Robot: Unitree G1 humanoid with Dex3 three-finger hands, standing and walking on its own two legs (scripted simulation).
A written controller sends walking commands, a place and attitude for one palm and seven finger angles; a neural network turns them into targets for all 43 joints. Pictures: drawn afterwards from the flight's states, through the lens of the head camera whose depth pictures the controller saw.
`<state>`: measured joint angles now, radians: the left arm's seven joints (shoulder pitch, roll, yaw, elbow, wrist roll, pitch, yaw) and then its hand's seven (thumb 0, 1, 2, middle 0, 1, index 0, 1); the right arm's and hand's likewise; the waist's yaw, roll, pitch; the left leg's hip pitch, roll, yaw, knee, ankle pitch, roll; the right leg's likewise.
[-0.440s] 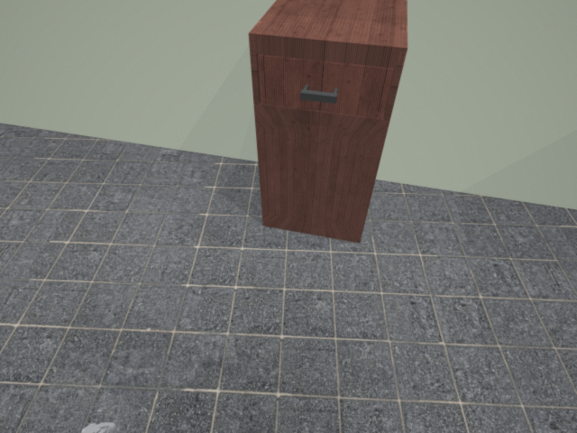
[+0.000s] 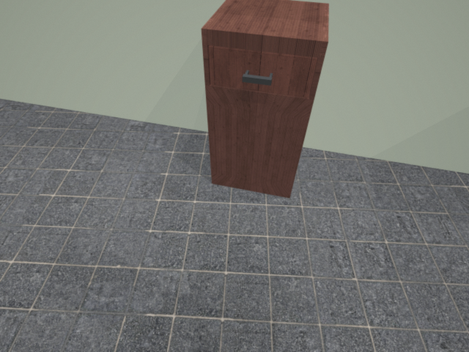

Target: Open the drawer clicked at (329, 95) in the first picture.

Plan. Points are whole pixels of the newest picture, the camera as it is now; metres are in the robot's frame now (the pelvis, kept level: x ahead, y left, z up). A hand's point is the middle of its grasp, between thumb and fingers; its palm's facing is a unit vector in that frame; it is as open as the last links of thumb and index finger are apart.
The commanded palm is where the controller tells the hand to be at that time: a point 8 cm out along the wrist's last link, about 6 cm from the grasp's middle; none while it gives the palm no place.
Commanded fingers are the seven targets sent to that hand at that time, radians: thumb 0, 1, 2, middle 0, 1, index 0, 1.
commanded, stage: stand and wait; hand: left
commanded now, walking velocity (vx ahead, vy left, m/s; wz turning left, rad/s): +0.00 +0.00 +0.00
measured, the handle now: (258, 76) +1.07 -0.03 -0.05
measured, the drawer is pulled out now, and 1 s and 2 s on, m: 0.00 0.00 0.00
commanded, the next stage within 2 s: look at it before walking up in 0.38 s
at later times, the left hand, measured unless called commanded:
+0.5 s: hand out of the picture +0.07 +0.24 -0.15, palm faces -0.04 -0.94 -0.35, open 7.4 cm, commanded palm none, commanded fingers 0.00 0.90 0.90 -0.20 -0.30 -0.20 -0.30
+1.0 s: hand out of the picture +0.06 +0.24 -0.15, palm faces -0.05 -0.94 -0.34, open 7.4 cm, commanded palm none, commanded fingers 0.00 0.90 0.90 -0.20 -0.30 -0.20 -0.30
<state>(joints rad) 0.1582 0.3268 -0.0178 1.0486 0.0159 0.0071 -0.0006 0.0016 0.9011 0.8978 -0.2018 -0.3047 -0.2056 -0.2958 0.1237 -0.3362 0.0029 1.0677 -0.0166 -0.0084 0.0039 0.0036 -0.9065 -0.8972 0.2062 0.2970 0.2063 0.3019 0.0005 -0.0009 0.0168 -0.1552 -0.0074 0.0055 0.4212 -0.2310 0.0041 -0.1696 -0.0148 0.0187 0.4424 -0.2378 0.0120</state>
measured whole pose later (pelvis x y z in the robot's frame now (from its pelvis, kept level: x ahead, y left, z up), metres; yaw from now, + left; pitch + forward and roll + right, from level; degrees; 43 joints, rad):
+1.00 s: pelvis -0.01 -0.01 +0.00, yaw +0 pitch -2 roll +0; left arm 0.16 0.34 -0.01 1.09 0.02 0.00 0.00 0.00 0.90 0.90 -0.20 -0.30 -0.20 -0.30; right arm 0.14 -0.34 0.01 1.12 -0.01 -0.01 0.01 0.00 -0.91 -0.90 0.21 0.30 0.21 0.30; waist 0.00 0.00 0.02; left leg -0.14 0.01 0.01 0.37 -0.19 -0.01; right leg -0.15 0.00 0.02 0.38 -0.19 0.00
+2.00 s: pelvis +0.24 +0.03 -0.01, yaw -18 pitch +0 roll -1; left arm 0.31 0.21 0.07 1.05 0.04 -0.01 0.00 0.00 0.91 0.90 -0.19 -0.30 -0.20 -0.29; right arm 0.21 -0.14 -0.05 1.01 -0.02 -0.08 -0.03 -0.02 -0.95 -0.90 0.21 0.30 0.21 0.30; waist 0.01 -0.05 0.01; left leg -0.29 0.04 0.18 0.51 -0.22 0.07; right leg -0.45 -0.05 -0.04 1.15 -0.34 -0.01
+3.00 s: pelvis +0.52 -0.06 +0.00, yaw -13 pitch -2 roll +0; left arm 0.27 0.16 0.04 1.06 0.02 0.04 0.02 0.00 0.91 0.90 -0.19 -0.30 -0.20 -0.29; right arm 0.22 -0.14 -0.03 1.07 -0.02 -0.01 -0.04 0.00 -0.94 -0.90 0.20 0.30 0.20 0.30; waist 0.01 -0.03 0.07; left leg -0.17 0.05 0.17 0.44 -0.23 0.03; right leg -0.42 -0.08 -0.05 0.84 -0.32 0.04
